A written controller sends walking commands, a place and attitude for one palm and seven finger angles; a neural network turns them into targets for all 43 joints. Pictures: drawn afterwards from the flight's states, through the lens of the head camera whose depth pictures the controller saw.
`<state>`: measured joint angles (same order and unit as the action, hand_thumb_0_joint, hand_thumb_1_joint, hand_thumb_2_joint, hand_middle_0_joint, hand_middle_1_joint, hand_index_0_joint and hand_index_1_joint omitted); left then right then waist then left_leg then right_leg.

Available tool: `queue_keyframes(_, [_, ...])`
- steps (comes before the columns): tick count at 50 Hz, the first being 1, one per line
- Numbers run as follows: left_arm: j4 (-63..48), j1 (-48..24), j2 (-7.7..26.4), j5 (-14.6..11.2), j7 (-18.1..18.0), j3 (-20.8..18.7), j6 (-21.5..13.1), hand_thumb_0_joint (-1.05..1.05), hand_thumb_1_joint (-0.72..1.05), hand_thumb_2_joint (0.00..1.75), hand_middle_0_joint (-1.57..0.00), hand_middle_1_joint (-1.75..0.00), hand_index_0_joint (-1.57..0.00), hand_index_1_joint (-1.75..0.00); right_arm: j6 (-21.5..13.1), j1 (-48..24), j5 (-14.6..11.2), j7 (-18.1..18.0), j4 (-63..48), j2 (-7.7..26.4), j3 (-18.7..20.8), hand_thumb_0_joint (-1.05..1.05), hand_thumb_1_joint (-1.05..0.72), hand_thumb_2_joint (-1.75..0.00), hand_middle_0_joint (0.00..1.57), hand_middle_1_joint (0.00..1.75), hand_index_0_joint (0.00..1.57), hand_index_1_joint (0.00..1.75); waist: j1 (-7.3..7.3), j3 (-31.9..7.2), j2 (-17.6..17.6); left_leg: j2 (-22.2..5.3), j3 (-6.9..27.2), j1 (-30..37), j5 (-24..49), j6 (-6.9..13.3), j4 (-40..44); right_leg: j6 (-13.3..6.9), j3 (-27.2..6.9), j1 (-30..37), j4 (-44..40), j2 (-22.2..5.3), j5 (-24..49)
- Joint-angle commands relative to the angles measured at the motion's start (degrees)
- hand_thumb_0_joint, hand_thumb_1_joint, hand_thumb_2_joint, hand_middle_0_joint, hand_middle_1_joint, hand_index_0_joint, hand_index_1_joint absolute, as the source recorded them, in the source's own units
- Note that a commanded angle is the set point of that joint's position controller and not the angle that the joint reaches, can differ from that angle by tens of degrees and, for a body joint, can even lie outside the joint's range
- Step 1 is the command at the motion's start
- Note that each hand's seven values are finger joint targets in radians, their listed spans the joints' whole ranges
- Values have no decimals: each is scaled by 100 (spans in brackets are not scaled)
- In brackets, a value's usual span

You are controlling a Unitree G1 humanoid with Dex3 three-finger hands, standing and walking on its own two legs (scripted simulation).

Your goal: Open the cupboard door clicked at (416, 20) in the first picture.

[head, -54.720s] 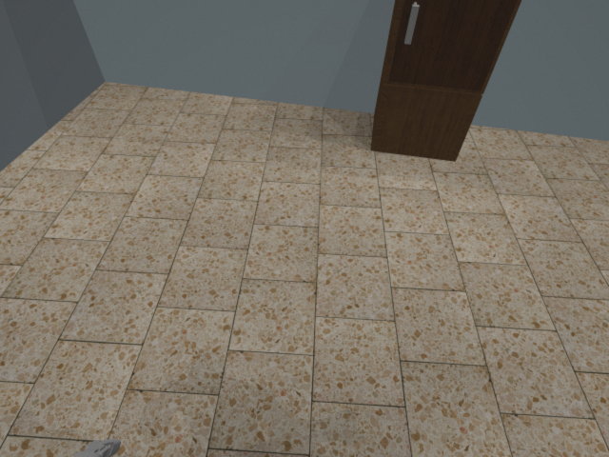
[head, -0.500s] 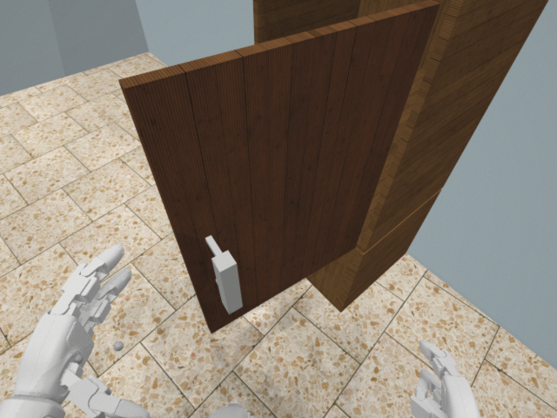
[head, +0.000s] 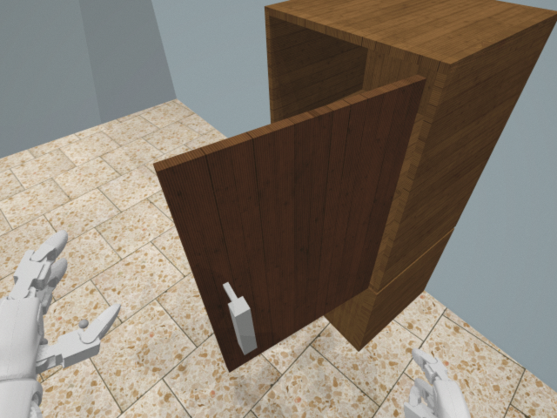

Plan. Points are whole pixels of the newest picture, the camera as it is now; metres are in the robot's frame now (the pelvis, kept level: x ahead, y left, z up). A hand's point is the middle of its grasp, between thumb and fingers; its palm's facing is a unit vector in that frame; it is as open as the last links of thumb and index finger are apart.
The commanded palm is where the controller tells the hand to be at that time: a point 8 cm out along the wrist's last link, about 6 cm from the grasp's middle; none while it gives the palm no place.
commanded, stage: draw the hand back to the body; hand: left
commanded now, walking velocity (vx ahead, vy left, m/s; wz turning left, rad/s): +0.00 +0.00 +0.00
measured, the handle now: (238, 317) +0.31 +0.12 -0.07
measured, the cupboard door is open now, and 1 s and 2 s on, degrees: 83 83 83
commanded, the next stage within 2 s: step back with the hand held close in 0.54 s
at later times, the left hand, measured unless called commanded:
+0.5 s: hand (71, 305) +0.18 +0.24 +0.16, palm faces +0.44 -0.81 -0.39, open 7.5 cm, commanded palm +0.14 +0.28 +0.18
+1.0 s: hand (68, 309) +0.18 +0.25 +0.16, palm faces +0.32 -0.80 -0.51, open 7.4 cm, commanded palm +0.12 +0.29 +0.18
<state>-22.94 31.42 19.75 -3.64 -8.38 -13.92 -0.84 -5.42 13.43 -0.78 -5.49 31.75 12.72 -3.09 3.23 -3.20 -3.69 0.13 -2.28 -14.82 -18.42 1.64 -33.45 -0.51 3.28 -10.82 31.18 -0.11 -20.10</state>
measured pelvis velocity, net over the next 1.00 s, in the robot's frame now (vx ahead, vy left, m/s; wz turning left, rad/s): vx -0.04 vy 0.00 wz -0.05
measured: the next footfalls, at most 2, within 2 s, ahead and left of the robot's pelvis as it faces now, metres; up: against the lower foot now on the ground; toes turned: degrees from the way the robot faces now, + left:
none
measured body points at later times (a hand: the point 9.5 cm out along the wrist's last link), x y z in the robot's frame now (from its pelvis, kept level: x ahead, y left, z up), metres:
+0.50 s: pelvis -0.01 -0.01 +0.01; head -0.03 -0.03 +0.46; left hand +0.15 +0.28 +0.19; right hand +0.18 -0.24 -0.07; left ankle -0.01 +0.10 -0.73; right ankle -0.04 -0.11 -0.73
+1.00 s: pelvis -0.04 +0.00 +0.01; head -0.02 -0.01 +0.46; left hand +0.16 +0.29 +0.19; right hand +0.14 -0.25 -0.07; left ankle -0.01 +0.10 -0.73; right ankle -0.04 -0.11 -0.73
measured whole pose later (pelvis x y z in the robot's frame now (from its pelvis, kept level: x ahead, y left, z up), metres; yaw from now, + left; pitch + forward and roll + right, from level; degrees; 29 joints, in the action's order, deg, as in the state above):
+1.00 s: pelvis -0.04 +0.00 +0.01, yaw -3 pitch +0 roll +0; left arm -25.3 31.3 23.4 -3.0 -6.7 -21.8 -8.4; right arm -0.1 9.4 -0.2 -4.8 32.1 13.7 0.7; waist 0.5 1.7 -2.4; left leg -1.1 -5.2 -13.7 -11.2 1.5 -25.0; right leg -0.7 0.4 -11.5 23.9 1.2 -12.2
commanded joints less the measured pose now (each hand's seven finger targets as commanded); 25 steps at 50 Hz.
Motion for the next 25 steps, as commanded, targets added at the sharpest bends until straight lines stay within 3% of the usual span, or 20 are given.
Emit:
queue_keyframes(1, [-1288,-402,1029,-18,-43,-932,-433,0,65,80,-19,-30,-19,-30,-343,-715,4,5,-807,609,282,0,-90,-90,20,30,20,30,12,-227,20,-214,193,684,1985,-36,718,-31,-90,116,-666,-42,1861])
queue_keyframes(8, [-1442,-918,1214,-46,-19,-1301,-586,0,90,90,-20,-30,-20,-30,-369,-837,27,66,-651,608,335,0,-90,-90,20,30,20,30,37,-149,-139,-203,117,959,2035,-38,913,-32,-131,299,-916,-18,1984])
queue_keyframes(11, [-935,-594,830,-90,80,-1034,-551,0,90,90,-20,-30,-20,-30,-295,-855,18,115,-627,644,381,0,-90,-90,20,30,20,30,21,89,230,-232,95,954,1957,-23,1009,-3,-125,287,-1006,-2,1953])
queue_keyframes(18, [-1302,-841,1146,-60,52,-1241,-682,0,90,90,-20,-30,-20,-30,-314,-949,50,94,-611,633,414,0,-90,-90,20,30,20,30,65,-127,92,-166,44,1057,1629,4,1082,-13,-202,437,-1151,-15,1806])
queue_keyframes(19, [-1351,-886,1224,-46,39,-1292,-690,0,90,90,-20,-30,-20,-30,-333,-981,51,84,-588,640,412,0,-90,-90,20,30,20,30,75,-101,-69,-156,17,1055,1615,-4,1071,-30,-227,470,-1187,-21,1813])
queue_keyframes(25, [-1192,-841,1054,-57,44,-1185,-718,0,90,90,-20,-30,-20,-30,-413,-986,47,74,-511,609,420,0,-90,-90,20,30,20,30,34,152,18,-152,5,1091,1558,-2,1102,-12,-243,344,-1294,-15,1770])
